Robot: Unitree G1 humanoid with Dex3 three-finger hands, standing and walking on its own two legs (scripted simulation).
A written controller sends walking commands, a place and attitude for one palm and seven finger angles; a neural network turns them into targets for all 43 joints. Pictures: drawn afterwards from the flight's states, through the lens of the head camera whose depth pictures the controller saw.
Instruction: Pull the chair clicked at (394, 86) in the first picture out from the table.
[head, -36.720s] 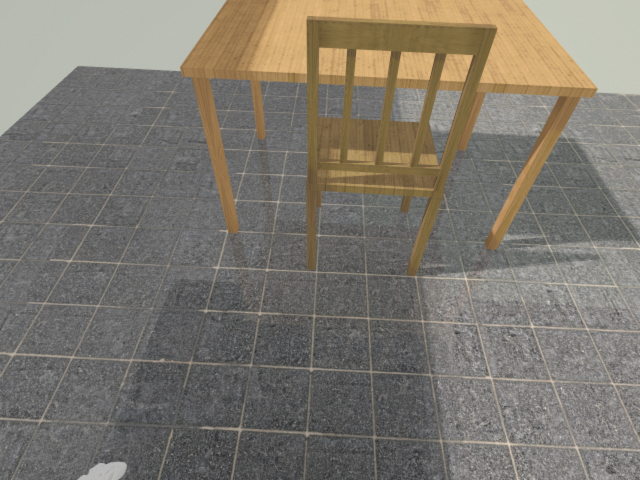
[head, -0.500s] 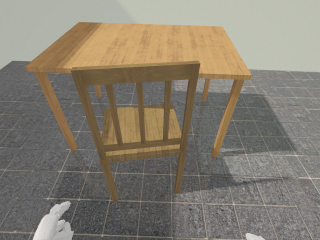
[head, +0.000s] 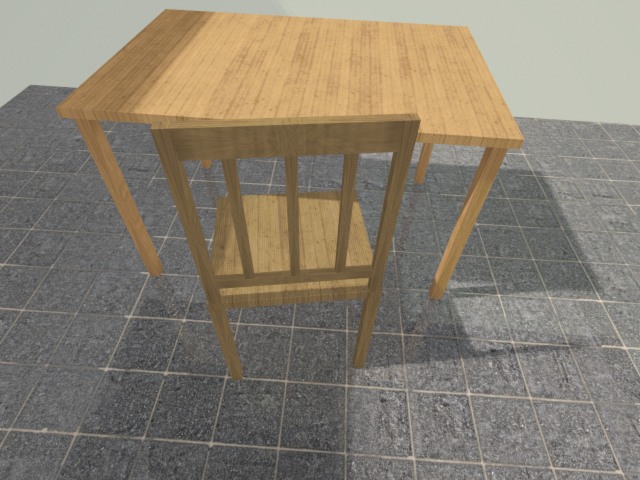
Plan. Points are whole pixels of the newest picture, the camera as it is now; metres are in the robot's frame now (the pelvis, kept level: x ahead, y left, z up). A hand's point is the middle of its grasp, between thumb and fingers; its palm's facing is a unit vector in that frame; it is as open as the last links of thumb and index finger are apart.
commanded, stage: let the arm hang, fingers relaxed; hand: left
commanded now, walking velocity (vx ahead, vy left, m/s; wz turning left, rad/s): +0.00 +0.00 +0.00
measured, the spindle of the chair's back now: (293, 222) +0.60 +0.09 -0.07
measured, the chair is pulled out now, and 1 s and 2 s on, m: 0.18 0.18 0.18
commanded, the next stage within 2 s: look to check the result in 0.42 s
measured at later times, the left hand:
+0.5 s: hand out of the picture -0.01 +0.15 -0.18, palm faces +0.04 -0.99 -0.15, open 7.3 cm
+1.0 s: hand out of the picture +0.00 +0.14 -0.17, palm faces +0.03 -0.99 -0.16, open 7.4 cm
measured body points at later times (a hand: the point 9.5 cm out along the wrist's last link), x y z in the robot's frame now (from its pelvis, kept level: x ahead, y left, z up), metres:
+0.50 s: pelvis +0.00 -0.01 +0.00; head +0.00 +0.00 +0.45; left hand -0.01 +0.20 -0.17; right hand -0.02 -0.22 -0.16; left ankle +0.10 +0.08 -0.74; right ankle +0.02 -0.14 -0.74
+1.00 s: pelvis +0.04 -0.02 +0.00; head +0.05 -0.02 +0.45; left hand +0.00 +0.19 -0.16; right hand +0.03 -0.23 -0.16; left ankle +0.10 +0.08 -0.74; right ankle +0.02 -0.14 -0.74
